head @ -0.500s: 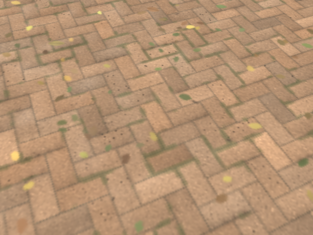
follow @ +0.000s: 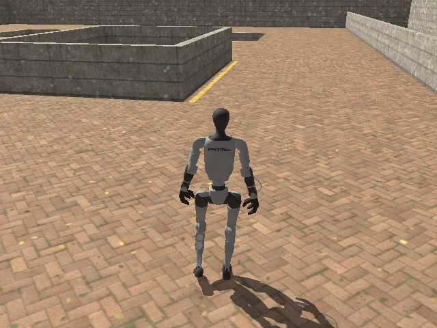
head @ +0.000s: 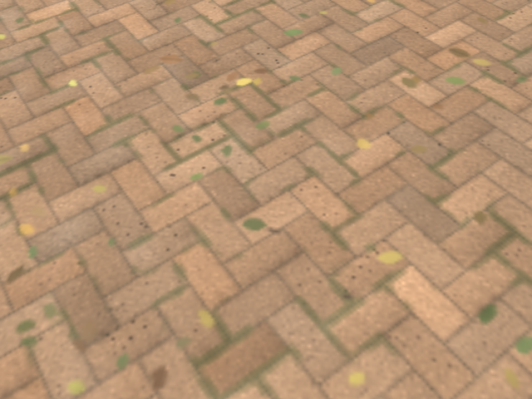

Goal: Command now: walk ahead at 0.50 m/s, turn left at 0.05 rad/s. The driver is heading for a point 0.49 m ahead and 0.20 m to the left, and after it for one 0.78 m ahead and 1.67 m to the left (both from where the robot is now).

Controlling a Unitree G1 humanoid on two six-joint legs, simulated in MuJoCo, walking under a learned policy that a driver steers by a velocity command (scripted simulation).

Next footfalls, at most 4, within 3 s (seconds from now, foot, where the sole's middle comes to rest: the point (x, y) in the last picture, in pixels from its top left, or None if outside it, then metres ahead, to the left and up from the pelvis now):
0.34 left None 0.29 0.11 -0.78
0.84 right None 0.29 -0.08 -0.78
1.30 left None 0.38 0.28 -0.78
1.88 right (189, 368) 0.56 0.24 -0.78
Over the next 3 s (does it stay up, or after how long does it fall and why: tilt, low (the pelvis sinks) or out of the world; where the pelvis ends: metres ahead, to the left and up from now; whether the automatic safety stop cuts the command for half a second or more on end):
stays up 0.43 0.23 0.00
